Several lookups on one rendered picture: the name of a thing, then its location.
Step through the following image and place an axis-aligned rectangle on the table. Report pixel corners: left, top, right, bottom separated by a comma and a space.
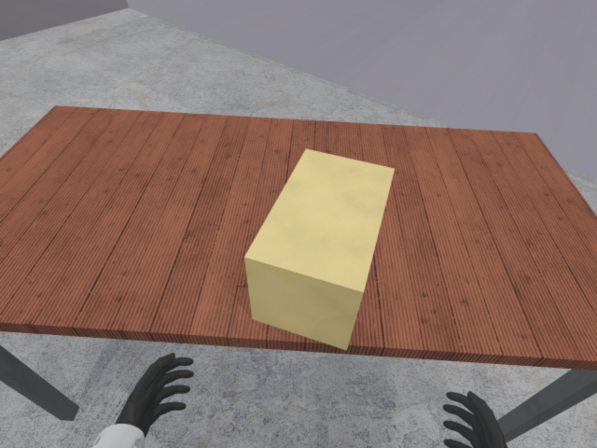
0, 105, 597, 443

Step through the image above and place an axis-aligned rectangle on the carton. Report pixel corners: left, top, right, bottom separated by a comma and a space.
244, 149, 395, 351

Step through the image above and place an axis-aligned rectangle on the robot right hand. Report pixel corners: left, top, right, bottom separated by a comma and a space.
443, 391, 508, 448

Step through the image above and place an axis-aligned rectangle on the robot left hand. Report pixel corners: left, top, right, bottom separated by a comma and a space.
115, 353, 194, 437

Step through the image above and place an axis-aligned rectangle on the robot left forearm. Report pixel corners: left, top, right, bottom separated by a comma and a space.
91, 424, 145, 448

